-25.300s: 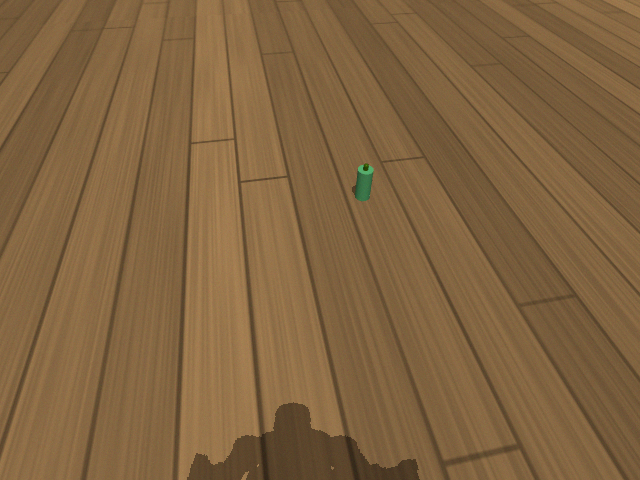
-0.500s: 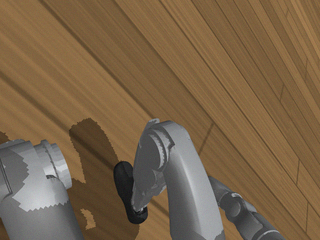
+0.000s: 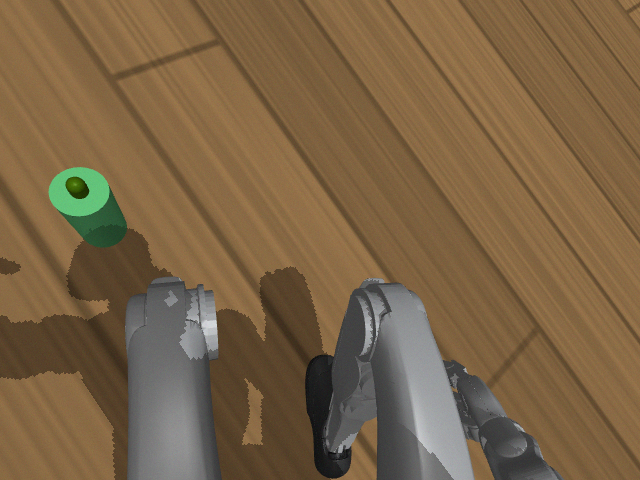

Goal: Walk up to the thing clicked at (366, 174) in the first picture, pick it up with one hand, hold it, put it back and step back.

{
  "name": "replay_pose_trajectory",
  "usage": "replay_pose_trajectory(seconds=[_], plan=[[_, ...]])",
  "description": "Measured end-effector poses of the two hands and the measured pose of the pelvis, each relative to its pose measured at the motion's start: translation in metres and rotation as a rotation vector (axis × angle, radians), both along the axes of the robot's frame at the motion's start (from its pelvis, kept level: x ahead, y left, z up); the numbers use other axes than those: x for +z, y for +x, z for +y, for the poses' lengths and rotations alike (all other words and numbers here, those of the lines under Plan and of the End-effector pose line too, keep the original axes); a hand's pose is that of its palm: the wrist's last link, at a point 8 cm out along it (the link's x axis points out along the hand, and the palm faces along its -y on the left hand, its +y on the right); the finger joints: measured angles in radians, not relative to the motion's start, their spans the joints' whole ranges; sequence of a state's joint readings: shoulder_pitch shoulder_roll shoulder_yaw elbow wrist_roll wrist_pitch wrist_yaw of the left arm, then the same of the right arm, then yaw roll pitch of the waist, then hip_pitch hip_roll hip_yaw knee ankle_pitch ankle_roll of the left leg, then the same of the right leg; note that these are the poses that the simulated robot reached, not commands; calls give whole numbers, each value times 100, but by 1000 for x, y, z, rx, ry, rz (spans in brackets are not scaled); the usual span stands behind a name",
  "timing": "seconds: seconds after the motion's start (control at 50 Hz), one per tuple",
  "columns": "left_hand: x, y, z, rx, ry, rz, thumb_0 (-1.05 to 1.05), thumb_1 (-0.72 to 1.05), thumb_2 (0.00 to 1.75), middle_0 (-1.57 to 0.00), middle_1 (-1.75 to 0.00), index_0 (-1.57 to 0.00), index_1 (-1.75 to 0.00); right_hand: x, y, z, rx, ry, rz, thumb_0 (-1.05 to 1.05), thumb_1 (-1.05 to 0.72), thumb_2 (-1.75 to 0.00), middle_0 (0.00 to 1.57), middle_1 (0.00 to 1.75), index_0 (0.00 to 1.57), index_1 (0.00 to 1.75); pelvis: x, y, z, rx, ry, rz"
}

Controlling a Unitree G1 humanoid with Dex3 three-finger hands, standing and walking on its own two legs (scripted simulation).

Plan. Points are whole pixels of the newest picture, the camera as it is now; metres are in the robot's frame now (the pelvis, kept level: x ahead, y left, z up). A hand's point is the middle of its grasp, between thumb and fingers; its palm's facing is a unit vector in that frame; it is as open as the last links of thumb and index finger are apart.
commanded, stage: home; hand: left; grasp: from the side
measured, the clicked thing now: (91, 208) +0.45 +0.32 -0.25
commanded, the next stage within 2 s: none
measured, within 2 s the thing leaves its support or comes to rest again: neither
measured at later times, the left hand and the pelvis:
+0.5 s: hand out of the picture +0.25 +0.36 +0.10, palm faces +0.36 -0.77 -0.52, open 16.7 cm; pelvis +0.03 -0.01 +0.19, yaw +8 degrees
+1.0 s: hand out of the picture +0.23 +0.24 +0.29, palm faces +0.29 -0.89 -0.36, open 17.2 cm; pelvis +0.09 +0.01 +0.36, yaw +11 degrees
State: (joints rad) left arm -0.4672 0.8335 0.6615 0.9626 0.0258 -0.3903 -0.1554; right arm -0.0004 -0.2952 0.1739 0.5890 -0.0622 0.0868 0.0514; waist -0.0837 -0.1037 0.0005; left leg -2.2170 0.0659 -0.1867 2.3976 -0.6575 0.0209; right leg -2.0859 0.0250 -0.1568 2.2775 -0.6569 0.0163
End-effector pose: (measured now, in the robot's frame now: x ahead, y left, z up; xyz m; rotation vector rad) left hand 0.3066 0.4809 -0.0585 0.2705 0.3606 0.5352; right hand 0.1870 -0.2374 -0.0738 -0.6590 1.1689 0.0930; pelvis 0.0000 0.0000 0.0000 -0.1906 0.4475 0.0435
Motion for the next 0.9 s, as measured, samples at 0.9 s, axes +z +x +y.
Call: replay_pose_trajectory(seconds=[0.9], plan=[[346, -103, -179, 40, -153, 433, 0, -49, 8, -6, -6, -6, -6, 342, 71, 25, -221, 196, -426, 0, -90, -90, 21, 30, 20, 30, 341, 77, 6, 139, 147, -172]])
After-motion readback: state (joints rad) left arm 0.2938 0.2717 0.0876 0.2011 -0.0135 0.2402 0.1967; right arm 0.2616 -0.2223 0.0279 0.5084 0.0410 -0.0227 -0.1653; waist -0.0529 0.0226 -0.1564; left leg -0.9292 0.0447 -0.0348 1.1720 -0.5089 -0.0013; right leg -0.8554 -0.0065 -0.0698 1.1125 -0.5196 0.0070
